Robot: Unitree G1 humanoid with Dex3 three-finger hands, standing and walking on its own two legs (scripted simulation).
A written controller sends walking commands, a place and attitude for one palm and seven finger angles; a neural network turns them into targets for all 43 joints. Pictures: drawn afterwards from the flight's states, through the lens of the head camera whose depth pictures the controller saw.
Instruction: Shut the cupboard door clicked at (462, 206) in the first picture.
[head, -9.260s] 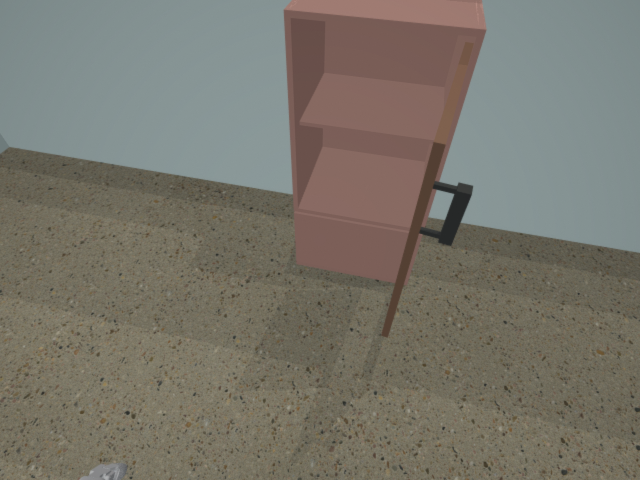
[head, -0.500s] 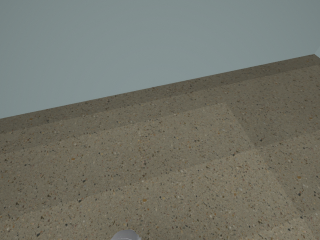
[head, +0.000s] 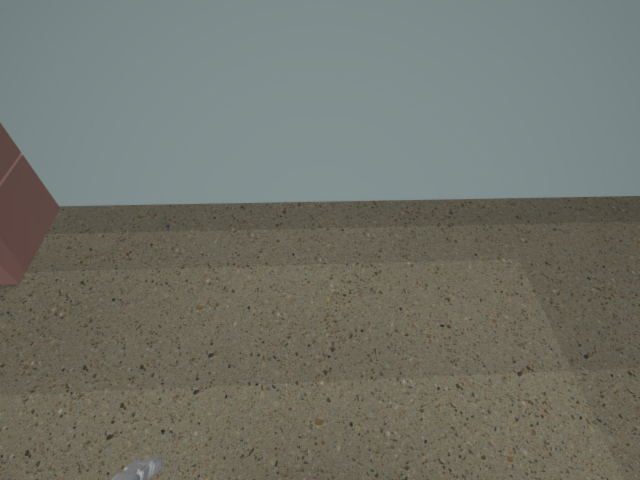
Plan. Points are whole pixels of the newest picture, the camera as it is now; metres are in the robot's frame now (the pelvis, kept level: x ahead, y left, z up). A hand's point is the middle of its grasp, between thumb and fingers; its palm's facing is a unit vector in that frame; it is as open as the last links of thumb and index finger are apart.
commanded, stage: walk to a spot facing it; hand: left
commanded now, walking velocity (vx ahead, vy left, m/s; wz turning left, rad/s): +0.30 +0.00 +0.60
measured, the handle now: out of the picture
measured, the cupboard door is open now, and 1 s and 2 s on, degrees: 82 82 82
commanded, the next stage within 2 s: turn to face it in 1.62 s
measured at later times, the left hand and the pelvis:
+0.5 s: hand out of the picture -0.01 +0.17 -0.18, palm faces +0.41 -0.89 -0.21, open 7.4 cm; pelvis +0.14 +0.04 -0.02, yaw +20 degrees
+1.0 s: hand (117, 346) +0.35 +0.35 -0.15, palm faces +0.42 -0.89 -0.15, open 7.4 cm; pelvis +0.31 +0.14 +0.00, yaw +26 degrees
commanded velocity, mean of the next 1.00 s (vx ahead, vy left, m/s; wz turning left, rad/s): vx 0.35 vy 0.00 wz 0.31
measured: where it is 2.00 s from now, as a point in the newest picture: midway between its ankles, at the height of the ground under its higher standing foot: (227, 339)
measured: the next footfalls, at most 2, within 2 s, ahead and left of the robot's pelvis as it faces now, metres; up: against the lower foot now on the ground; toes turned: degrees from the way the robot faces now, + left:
right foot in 0.08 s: +0.07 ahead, -0.14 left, +0.00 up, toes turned +0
left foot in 0.52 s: +0.25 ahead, +0.19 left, +0.00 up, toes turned +29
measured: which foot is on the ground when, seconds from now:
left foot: down 0.00-0.06, up 0.08-0.50, down 0.52-1.00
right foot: up 0.00-0.06, down 0.08-0.52, up 0.54-1.00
